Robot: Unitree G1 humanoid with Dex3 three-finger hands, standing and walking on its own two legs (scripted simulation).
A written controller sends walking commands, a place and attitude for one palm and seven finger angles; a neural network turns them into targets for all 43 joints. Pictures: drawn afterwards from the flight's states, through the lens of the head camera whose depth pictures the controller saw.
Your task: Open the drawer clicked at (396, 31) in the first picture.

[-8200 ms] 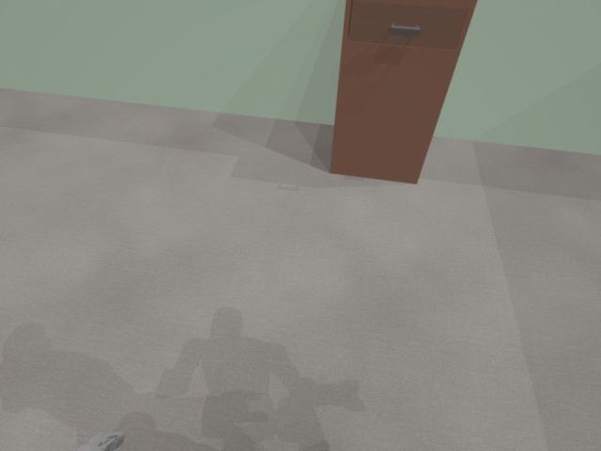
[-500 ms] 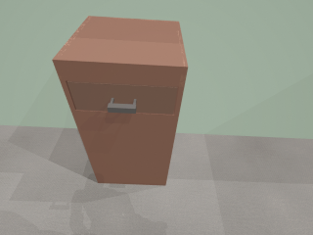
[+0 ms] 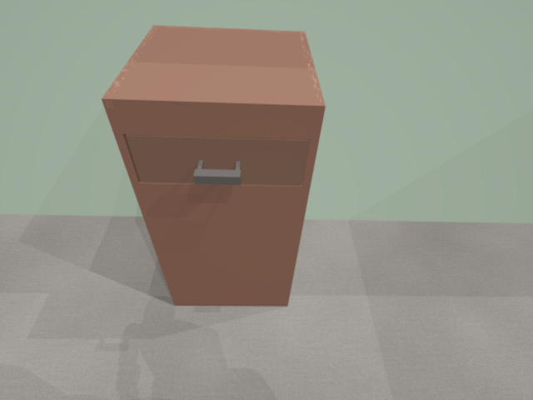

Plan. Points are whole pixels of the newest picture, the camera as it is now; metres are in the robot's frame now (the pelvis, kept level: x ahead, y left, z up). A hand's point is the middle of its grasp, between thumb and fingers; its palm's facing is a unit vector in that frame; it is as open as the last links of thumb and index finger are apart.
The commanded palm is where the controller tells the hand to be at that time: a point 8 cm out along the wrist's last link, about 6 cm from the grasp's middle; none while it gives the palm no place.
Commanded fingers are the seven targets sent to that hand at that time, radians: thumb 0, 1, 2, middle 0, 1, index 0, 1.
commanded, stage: shuffle to correct the standing spot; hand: left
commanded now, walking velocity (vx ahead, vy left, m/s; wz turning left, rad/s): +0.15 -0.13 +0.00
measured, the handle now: (218, 170) +0.61 +0.14 -0.02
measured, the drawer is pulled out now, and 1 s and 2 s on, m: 0.00 0.00 0.00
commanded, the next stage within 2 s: come to a stop and stand still in 0.40 s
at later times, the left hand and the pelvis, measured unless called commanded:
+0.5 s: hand out of the picture +0.01 +0.09 -0.18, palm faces +0.07 -0.99 -0.08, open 7.4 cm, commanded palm none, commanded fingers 0.00 0.90 0.90 -0.20 -0.30 -0.20 -0.30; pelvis +0.08 -0.05 +0.00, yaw +0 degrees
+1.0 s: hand out of the picture +0.16 +0.12 -0.19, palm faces +0.13 -0.97 -0.19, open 7.3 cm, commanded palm none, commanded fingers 0.00 0.90 0.90 -0.20 -0.30 -0.20 -0.30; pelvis +0.08 -0.06 -0.02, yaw +4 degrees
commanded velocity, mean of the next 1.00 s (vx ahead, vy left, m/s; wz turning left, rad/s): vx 0.02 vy -0.01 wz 0.00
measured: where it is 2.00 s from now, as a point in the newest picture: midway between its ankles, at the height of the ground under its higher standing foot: outside the picture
